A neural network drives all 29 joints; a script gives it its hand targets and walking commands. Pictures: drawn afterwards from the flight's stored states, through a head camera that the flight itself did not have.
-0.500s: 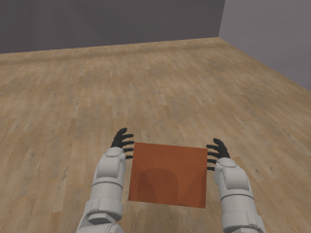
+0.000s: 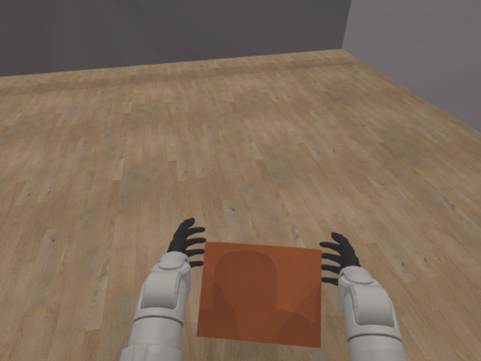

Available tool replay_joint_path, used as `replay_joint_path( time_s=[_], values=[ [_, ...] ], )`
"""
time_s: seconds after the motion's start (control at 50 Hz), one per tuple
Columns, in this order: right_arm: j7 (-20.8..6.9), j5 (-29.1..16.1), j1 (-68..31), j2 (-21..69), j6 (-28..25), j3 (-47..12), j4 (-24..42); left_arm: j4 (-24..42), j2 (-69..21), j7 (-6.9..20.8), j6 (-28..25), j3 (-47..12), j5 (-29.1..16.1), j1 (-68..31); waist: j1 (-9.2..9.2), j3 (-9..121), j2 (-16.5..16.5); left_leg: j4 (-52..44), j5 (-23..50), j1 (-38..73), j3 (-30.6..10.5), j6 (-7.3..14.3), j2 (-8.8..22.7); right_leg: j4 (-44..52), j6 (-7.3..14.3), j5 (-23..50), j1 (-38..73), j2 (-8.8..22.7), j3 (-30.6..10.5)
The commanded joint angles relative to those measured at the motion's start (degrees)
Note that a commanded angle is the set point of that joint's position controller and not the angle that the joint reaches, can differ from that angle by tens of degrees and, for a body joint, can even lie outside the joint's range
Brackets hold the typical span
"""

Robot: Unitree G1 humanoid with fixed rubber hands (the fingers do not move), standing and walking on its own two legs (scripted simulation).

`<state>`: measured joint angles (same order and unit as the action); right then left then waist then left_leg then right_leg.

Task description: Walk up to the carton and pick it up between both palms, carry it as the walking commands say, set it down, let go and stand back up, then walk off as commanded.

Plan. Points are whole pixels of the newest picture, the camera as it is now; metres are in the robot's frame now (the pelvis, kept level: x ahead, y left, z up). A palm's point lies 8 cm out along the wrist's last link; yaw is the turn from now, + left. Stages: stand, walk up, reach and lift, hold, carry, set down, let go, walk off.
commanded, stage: hold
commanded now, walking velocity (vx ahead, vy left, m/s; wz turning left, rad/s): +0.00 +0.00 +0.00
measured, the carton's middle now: (259, 283) +0.30 -0.02 -0.08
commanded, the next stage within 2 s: set down in 0.02 s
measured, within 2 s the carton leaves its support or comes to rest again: neither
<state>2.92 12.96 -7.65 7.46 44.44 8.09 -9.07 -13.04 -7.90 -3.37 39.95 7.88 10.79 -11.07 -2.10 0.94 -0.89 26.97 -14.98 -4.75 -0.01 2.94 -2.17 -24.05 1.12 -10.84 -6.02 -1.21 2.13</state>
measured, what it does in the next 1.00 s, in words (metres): lowers itself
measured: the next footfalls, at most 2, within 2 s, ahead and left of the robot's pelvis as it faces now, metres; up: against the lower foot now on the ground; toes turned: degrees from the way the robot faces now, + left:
none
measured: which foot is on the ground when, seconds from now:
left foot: down 0.00-1.00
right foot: down 0.00-1.00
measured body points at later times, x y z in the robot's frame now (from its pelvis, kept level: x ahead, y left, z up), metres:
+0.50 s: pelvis -0.03 -0.02 -0.01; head -0.05 -0.03 +0.43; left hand +0.30 +0.12 +0.01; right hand +0.28 -0.17 -0.01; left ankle +0.01 +0.08 -0.74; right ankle +0.03 -0.11 -0.74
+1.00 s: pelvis -0.05 +0.00 -0.06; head +0.06 -0.02 +0.37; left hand +0.33 +0.12 -0.10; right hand +0.30 -0.18 -0.11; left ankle +0.01 +0.08 -0.74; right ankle +0.03 -0.11 -0.74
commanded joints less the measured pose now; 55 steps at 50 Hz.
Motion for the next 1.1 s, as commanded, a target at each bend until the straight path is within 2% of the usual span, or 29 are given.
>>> replay_joint_path(
  time_s=[0.0, 0.02, 0.12, 0.14, 0.2, 0.22, 0.26, 0.28, 0.3, 0.34, 0.38, 0.44, 0.48, 0.5, 0.52, 0.56, 0.6, 0.64, 0.66, 0.72, 0.74, 0.78, 0.8, 0.84, 0.88, 0.92, 0.96, 1.02, 1.08],
  values=[
    [-15.4, -16.5, -37.7, 51.5, -5.2, -29.9, 8.8, 3.9, -52.2, 15.8, -1.6, -31.5, -13.6, -29.6, 0.13, 14.4, -1.8, -6.4, 15.0, -5.7, -10.0, -0.5, 2.4, -0.9, 1.1, 10.0, 9.5, -2.8, -6.9],
    [-15.8, -17.2, -35.4, 53.2, -5.1, -33.5, 8.8, 6.2, -59.8, 16.2, -1.7, -35.2, -13.6, -29.5, -1.44, 16.7, -3.3, -5.1, 14.2, -0.3, -10.3, -1.1, 1.0, 0.6, 2.3, 13.1, 8.7, -1.3, -8.3],
    [-15.3, -14.3, -41.5, 53.5, -5.5, -28.4, 3.2, -4.8, -57.0, 17.1, -2.6, -26.7, -10.2, -33.5, -0.91, 7.7, -0.1, -5.6, 0.6, -5.6, -9.8, 0.2, 1.3, 0.6, 1.5, 1.6, 5.3, -0.8, -8.1],
    [-15.5, -14.4, -43.1, 55.1, -6.0, -28.3, 2.5, -5.8, -57.0, 17.2, -3.2, -25.7, -9.7, -34.8, 0.02, 8.1, 0.0, -5.2, 0.0, -6.5, -9.5, 0.5, 1.2, 0.1, 1.4, 0.9, 5.8, -0.8, -8.2],
    [-15.6, -13.4, -47.3, 56.1, -7.4, -25.8, -0.9, -11.4, -57.2, 17.8, -4.7, -21.1, -7.9, -36.7, 1.02, 8.4, 1.4, -4.3, -0.9, -8.0, -9.3, 1.0, 1.3, -0.6, 1.2, -0.8, 4.8, -0.6, -8.5],
    [-15.5, -12.5, -47.2, 56.5, -7.9, -24.4, -3.1, -12.3, -57.3, 18.1, -5.4, -20.5, -7.8, -38.2, 0.19, 7.9, 1.6, -3.9, -1.1, -8.7, -9.3, 1.2, 1.3, -0.8, 1.2, -0.7, 4.1, -0.5, -8.5],
    [-15.5, -11.8, -48.2, 57.7, -9.2, -22.7, -6.1, -14.5, -57.2, 18.4, -6.9, -18.9, -7.0, -40.3, 0.09, 9.9, 1.4, -3.0, -1.2, -9.8, -9.3, 1.4, 1.1, -1.5, 1.1, -0.4, 4.2, -0.3, -8.8],
    [-15.3, -11.5, -48.8, 57.8, -9.7, -22.1, -7.0, -16.3, -56.8, 18.6, -7.5, -17.6, -6.3, -39.9, 0.1, 10.2, 2.7, -2.7, -0.2, -9.9, -9.2, 1.7, 1.1, -1.6, 0.8, 0.3, 3.9, -0.3, -8.8],
    [-15.3, -11.0, -48.6, 57.9, -10.3, -21.3, -8.4, -17.3, -56.4, 18.6, -7.9, -16.7, -5.5, -40.6, 0.37, 9.9, 1.6, -2.1, -0.6, -10.7, -8.9, 1.7, 1.0, -1.9, 0.9, 0.2, 3.8, 0.0, -9.2],
    [-15.0, -10.2, -49.7, 58.1, -11.6, -19.7, -11.3, -19.7, -55.4, 18.8, -9.5, -14.8, -4.3, -41.9, 0.36, 11.2, 2.1, -1.2, -1.2, -12.2, -8.7, 2.1, 0.9, -2.3, 0.7, -0.6, 3.3, 0.3, -9.6],
    [-14.7, -9.9, -50.9, 58.6, -13.1, -19.4, -12.6, -21.0, -54.8, 18.8, -11.1, -13.1, -3.1, -42.6, 1.43, 12.1, 2.5, -0.2, -1.4, -14.2, -8.5, 2.4, 0.6, -2.9, 0.6, -1.0, 3.7, 0.6, -10.3],
    [-14.3, -9.1, -52.3, 58.5, -16.0, -18.2, -14.0, -23.0, -54.5, 18.8, -13.5, -11.3, -1.7, -43.5, 1.6, 13.8, 1.3, 1.9, -0.9, -16.7, -8.3, 2.5, 0.3, -4.7, 0.6, -0.4, 1.6, 1.1, -10.9],
    [-13.7, -8.1, -52.3, 58.4, -17.7, -17.3, -15.4, -23.9, -54.8, 19.0, -15.3, -11.6, -1.9, -45.1, 0.09, 14.7, 1.5, 3.4, -1.3, -18.8, -8.2, 2.4, 0.1, -5.7, 0.7, -0.5, 0.2, 1.0, -11.2],
    [-13.6, -7.9, -52.8, 58.9, -18.5, -17.2, -16.2, -24.5, -54.2, 19.0, -16.0, -10.5, -1.2, -45.6, 0.86, 15.5, 1.5, 4.4, -1.9, -20.3, -8.1, 2.5, 0.0, -6.2, 0.5, -1.7, -0.9, 1.3, -11.6],
    [-13.4, -7.7, -52.5, 58.7, -19.3, -16.9, -16.5, -24.3, -54.7, 19.0, -16.9, -11.0, -1.3, -46.2, -0.07, 16.7, 1.2, 4.9, -2.1, -20.8, -8.3, 2.4, 0.0, -7.0, 0.6, -1.5, -1.4, 1.1, -11.5],
    [-13.2, -7.5, -53.4, 58.9, -21.1, -17.7, -16.2, -25.4, -54.7, 18.9, -18.3, -10.5, -0.8, -45.7, 0.71, 18.8, 1.3, 6.2, -1.0, -22.6, -8.1, 2.4, -0.4, -8.4, 0.4, -0.2, -1.6, 1.1, -11.9],
    [-13.0, -6.7, -53.1, 57.4, -22.7, -17.1, -16.6, -26.2, -54.8, 18.7, -19.6, -10.8, -0.4, -46.0, -0.01, 20.4, 0.4, 7.5, -1.3, -24.3, -8.3, 2.2, -0.7, -10.0, 0.7, 0.3, -3.1, 0.9, -11.9],
    [-13.0, -6.5, -53.3, 55.8, -24.3, -16.9, -16.4, -26.9, -55.6, 18.3, -20.8, -12.0, -0.6, -46.1, -1.67, 22.3, 0.5, 8.5, -0.8, -24.9, -8.7, 2.0, -0.8, -12.1, 0.7, 1.5, -5.6, 0.1, -11.0],
    [-13.2, -6.7, -53.8, 55.6, -25.1, -17.9, -16.2, -26.7, -56.3, 17.9, -21.5, -12.1, -0.3, -45.5, -0.56, 24.3, 0.3, 9.3, -0.3, -25.4, -8.5, 1.8, -1.1, -13.0, 0.8, 1.7, -6.2, -0.1, -11.0],
    [-13.5, -6.7, -55.3, 54.1, -27.1, -18.8, -16.1, -27.7, -56.3, 17.0, -23.1, -12.4, 0.1, -45.0, -0.19, 27.5, 0.7, 11.3, 0.7, -27.6, -8.6, 1.6, -1.6, -15.9, 0.9, 3.0, -8.8, -1.0, -10.2],
    [-13.7, -6.8, -54.2, 53.8, -27.8, -18.7, -16.5, -26.8, -56.8, 16.6, -23.7, -14.1, -0.3, -45.7, -1.04, 28.8, -0.7, 11.9, 2.2, -27.5, -8.8, 1.3, -1.7, -17.1, 1.0, 4.7, -10.3, -1.3, -9.9],
    [-14.2, -6.8, -55.2, 53.1, -28.8, -18.8, -17.6, -26.0, -56.5, 16.1, -24.8, -14.5, -0.7, -46.9, -0.65, 31.0, 0.8, 13.5, 2.2, -28.3, -8.8, 1.0, -1.8, -18.8, 1.0, 3.8, -13.5, -1.9, -9.2],
    [-14.5, -7.1, -54.7, 53.1, -29.4, -19.0, -17.4, -25.7, -56.7, 15.7, -25.2, -15.6, -0.9, -47.1, -0.75, 32.2, -0.8, 14.2, 2.8, -28.9, -8.8, 0.7, -1.9, -19.8, 1.1, 4.6, -14.5, -2.1, -9.0],
    [-14.8, -7.5, -56.4, 52.5, -30.2, -19.8, -17.3, -26.5, -56.4, 15.1, -25.8, -15.5, -0.9, -46.7, 0.06, 34.0, 0.4, 15.9, 3.3, -30.2, -8.7, 0.5, -2.1, -21.5, 0.9, 4.6, -16.9, -2.3, -8.8],
    [-15.2, -7.2, -55.2, 52.1, -30.5, -19.0, -19.1, -26.1, -56.5, 14.6, -26.4, -16.5, -1.3, -47.3, -1.1, 36.4, 0.1, 16.9, 3.2, -31.0, -8.8, 0.1, -2.3, -23.1, 0.9, 4.5, -19.4, -2.7, -8.2],
    [-15.6, -8.2, -57.2, 52.3, -31.1, -20.0, -18.5, -25.8, -56.3, 14.2, -26.9, -16.9, -1.6, -48.1, 0.15, 38.5, 0.1, 18.8, 3.6, -32.8, -8.4, -0.2, -2.6, -24.8, 0.8, 4.7, -21.3, -3.0, -8.2],
    [-15.7, -8.1, -56.8, 51.5, -31.2, -19.8, -19.3, -25.9, -56.5, 13.8, -27.3, -17.3, -2.1, -48.1, -0.53, 40.1, 0.6, 20.2, 3.9, -34.5, -8.4, -0.6, -2.9, -26.2, 0.9, 5.1, -23.3, -3.2, -7.9],
    [-16.0, -9.3, -58.5, 51.5, -31.8, -21.1, -18.3, -24.8, -57.0, 13.2, -27.8, -18.6, -3.3, -49.0, 0.02, 44.2, 1.3, 22.9, 4.8, -36.4, -8.4, -1.0, -3.2, -28.9, 0.7, 5.8, -25.7, -3.8, -7.7],
    [-16.0, -9.4, -59.3, 51.1, -31.7, -20.6, -19.1, -25.3, -56.3, 12.9, -27.7, -18.9, -3.9, -50.6, -0.66, 45.1, 1.1, 25.0, 2.7, -39.2, -8.2, -1.2, -3.4, -30.8, 0.7, 4.0, -28.9, -4.0, -7.6]
  ],
)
